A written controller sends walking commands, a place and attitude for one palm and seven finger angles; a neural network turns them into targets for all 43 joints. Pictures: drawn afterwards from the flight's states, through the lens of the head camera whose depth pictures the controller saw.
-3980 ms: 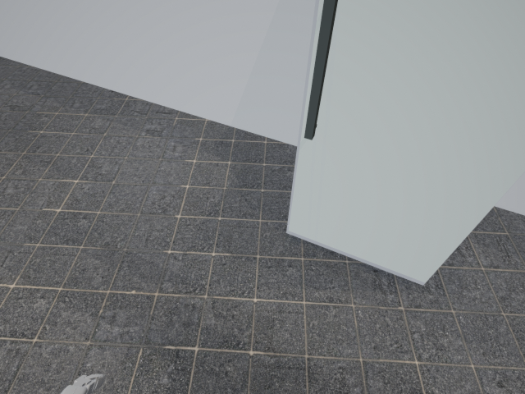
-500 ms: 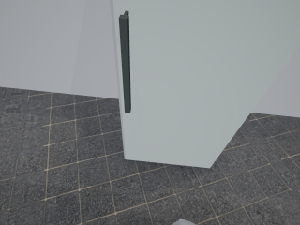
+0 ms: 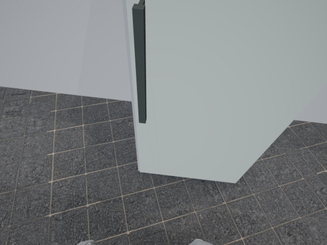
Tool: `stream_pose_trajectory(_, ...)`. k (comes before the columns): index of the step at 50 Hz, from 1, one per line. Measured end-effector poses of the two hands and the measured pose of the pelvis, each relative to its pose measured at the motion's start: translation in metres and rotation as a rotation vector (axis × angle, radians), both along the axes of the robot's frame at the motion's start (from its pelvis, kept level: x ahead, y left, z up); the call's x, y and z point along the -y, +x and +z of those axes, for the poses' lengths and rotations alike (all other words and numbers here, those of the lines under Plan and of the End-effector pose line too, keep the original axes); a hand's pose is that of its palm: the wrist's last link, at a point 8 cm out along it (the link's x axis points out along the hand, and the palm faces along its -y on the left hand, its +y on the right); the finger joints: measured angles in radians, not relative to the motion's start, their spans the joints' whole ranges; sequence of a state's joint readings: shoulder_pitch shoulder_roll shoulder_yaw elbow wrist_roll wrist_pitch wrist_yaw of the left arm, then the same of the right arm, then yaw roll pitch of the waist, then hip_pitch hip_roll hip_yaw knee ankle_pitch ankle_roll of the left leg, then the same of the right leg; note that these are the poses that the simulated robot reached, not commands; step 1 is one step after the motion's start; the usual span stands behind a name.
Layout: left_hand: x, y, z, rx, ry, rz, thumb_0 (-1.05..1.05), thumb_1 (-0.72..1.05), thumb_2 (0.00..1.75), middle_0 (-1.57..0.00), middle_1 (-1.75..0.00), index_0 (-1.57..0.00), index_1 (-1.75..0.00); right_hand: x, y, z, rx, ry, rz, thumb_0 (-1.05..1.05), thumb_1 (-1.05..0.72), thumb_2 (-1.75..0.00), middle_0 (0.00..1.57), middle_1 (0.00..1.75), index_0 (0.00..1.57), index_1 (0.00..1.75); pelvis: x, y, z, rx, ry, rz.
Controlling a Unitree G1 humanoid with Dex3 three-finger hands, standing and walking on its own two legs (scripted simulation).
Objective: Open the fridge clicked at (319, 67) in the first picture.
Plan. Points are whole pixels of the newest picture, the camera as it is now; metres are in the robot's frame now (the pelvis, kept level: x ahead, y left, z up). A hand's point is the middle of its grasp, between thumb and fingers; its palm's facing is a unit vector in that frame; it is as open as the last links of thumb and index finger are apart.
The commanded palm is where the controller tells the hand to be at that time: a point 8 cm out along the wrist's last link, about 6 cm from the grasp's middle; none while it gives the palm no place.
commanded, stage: come to a stop and stand still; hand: left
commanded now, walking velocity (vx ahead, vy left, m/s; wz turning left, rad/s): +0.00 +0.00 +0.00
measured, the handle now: (142, 74) +0.55 +0.10 +0.10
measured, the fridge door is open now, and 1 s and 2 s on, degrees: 0 0 0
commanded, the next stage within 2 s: look again from close up in 1.40 s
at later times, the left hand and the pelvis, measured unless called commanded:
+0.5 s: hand out of the picture -0.04 +0.17 -0.15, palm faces +0.02 -0.98 -0.19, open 7.4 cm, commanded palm none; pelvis -0.04 +0.00 +0.02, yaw -1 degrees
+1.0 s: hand out of the picture -0.07 +0.13 -0.16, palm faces +0.04 -0.99 -0.13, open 7.3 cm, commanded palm none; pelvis -0.04 -0.01 +0.02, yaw -1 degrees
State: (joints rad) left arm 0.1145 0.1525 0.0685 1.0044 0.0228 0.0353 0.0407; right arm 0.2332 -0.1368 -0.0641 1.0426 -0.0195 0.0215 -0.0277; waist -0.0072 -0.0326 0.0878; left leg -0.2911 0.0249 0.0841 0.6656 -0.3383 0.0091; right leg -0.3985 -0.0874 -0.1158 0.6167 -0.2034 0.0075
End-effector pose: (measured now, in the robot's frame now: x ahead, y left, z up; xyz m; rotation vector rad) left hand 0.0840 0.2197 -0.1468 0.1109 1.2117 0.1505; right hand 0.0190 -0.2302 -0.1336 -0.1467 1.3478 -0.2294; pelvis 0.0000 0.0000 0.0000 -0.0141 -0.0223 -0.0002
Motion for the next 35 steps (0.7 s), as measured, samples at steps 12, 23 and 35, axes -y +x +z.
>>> stream_pose_trajectory(12,-0.033,-0.074,0.018,-0.149,0.028,0.025,0.0,0.91,0.9,-0.2,-0.3,-0.2,-0.3,-0.016,0.004,0.021,0.06,-0.011,0.04,0.01,-0.92,-0.89,0.2,0.3,0.2,0.3,-0.017,-0.012,0.02,-0.016,0.005,-0.016)
stream_pose_trajectory(23,-0.005,-0.127,0.026,-0.215,0.028,0.002,0.01,0.91,0.9,-0.2,-0.3,-0.2,-0.3,-0.01,-0.04,0.007,0.013,0.058,0.006,0.0,-0.93,-0.89,0.2,0.3,0.2,0.3,-0.006,-0.033,0.022,0.008,0.021,-0.025)
stream_pose_trajectory(35,0.03,-0.148,0.019,-0.221,-0.03,0.001,0.01,0.91,0.9,-0.2,-0.3,-0.2,-0.3,-0.017,-0.112,0.006,-0.139,0.101,-0.033,0.01,-0.91,-0.89,0.2,0.3,0.2,0.3,0.009,-0.046,0.022,0.009,0.018,-0.02)
